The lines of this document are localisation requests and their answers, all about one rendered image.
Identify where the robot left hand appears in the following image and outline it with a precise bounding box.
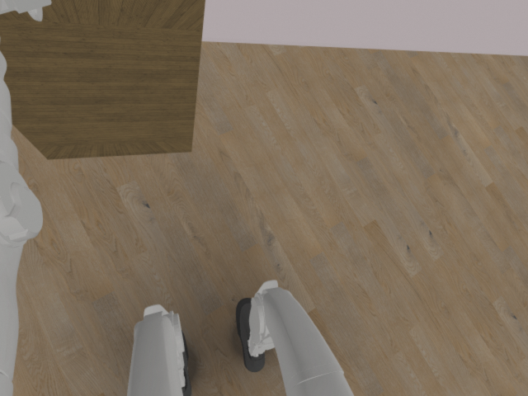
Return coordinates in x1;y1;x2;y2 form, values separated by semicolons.
0;0;52;21

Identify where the robot right shin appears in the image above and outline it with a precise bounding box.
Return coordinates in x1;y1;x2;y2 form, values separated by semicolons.
247;280;278;356

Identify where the robot left upper arm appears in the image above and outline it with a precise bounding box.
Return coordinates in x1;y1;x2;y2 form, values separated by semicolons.
0;161;43;396

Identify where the cabinet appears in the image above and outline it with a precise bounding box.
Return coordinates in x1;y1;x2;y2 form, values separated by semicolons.
0;0;205;160

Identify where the left robot forearm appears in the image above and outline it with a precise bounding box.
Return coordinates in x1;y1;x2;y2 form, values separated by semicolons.
0;38;19;172

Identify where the robot left thigh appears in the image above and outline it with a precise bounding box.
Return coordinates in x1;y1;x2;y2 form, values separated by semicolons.
127;311;185;396

